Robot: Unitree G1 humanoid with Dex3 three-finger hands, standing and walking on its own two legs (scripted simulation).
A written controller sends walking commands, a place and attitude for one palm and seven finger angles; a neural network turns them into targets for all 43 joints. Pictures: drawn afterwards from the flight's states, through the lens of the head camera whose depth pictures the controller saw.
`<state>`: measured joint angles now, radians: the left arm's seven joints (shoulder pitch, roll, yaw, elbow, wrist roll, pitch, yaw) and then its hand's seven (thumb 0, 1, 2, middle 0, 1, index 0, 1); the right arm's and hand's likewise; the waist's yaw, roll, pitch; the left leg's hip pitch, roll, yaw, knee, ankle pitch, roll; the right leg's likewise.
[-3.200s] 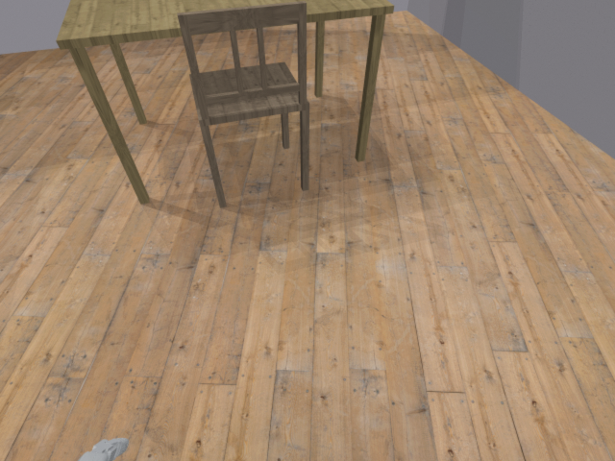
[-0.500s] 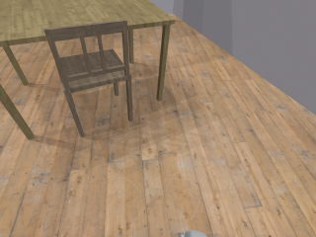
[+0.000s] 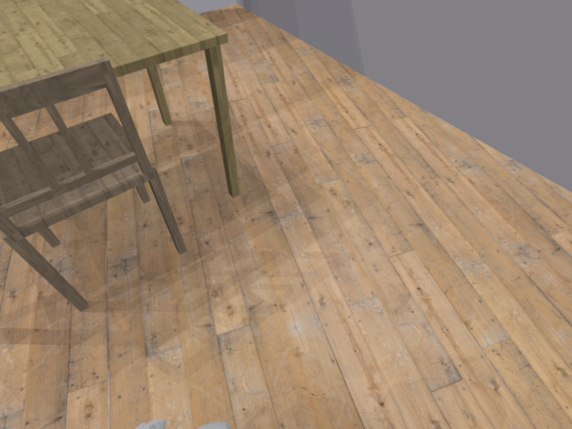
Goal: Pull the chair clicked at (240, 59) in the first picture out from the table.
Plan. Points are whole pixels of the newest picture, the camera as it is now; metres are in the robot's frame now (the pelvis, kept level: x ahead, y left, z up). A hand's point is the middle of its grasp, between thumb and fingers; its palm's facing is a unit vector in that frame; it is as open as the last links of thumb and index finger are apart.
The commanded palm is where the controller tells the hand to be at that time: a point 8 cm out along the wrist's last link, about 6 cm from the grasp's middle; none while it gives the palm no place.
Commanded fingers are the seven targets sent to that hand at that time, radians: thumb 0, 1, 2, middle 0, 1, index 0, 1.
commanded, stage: walk to a spot facing it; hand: left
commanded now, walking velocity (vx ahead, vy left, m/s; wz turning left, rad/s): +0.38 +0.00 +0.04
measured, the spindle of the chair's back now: (32, 155) +0.72 +0.64 -0.10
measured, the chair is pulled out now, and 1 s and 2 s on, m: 0.00 0.00 0.00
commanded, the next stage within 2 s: turn to face it in 0.36 s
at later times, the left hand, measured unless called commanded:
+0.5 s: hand (141, 399) +0.20 +0.25 -0.17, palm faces +0.02 -0.99 -0.14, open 7.4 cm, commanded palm none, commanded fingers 0.00 0.90 0.90 -0.20 -0.30 -0.20 -0.30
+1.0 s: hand (170, 305) +0.35 +0.23 -0.15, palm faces +0.20 -0.95 -0.22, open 7.2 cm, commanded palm none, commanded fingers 0.00 0.90 0.90 -0.20 -0.30 -0.20 -0.30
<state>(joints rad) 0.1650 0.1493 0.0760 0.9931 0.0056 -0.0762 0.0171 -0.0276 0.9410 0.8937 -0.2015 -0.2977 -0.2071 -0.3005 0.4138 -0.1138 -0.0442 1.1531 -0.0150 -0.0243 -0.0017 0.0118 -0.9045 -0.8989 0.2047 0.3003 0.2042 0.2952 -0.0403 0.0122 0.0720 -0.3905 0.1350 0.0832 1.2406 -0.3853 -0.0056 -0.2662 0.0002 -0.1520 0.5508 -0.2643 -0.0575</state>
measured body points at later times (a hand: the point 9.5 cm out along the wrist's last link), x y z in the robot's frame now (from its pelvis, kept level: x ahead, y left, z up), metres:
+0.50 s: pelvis +0.20 +0.07 +0.01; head +0.21 +0.10 +0.46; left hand +0.20 +0.30 -0.16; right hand +0.24 -0.17 -0.13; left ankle +0.22 +0.15 -0.73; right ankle +0.17 -0.06 -0.63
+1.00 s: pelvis +0.28 +0.04 +0.00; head +0.29 +0.03 +0.45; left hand +0.34 +0.28 -0.13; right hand +0.34 -0.19 -0.16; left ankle +0.25 +0.16 -0.67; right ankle +0.32 -0.07 -0.73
